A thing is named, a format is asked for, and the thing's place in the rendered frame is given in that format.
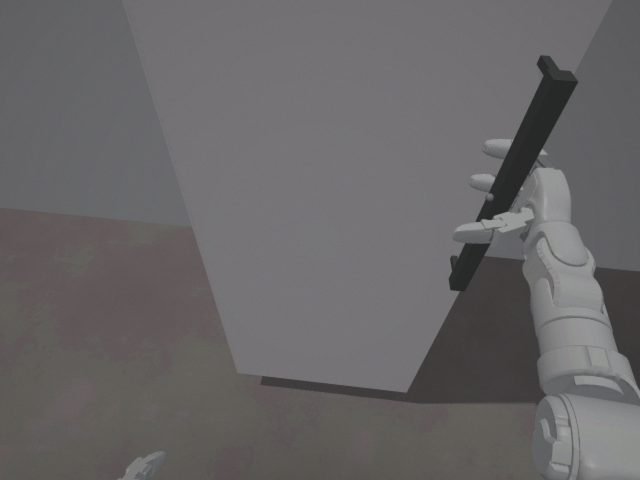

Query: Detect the handle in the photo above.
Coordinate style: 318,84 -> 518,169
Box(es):
449,55 -> 578,292

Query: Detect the right robot upper arm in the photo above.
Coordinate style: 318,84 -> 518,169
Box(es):
531,393 -> 640,480

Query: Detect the right robot forearm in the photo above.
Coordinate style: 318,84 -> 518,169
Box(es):
522,221 -> 640,406

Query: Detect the right robot hand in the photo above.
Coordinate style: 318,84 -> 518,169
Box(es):
452,139 -> 572,248

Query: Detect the fridge door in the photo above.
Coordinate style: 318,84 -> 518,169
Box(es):
122,0 -> 613,393

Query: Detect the left robot hand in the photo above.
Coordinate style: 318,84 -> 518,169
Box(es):
118,451 -> 166,480

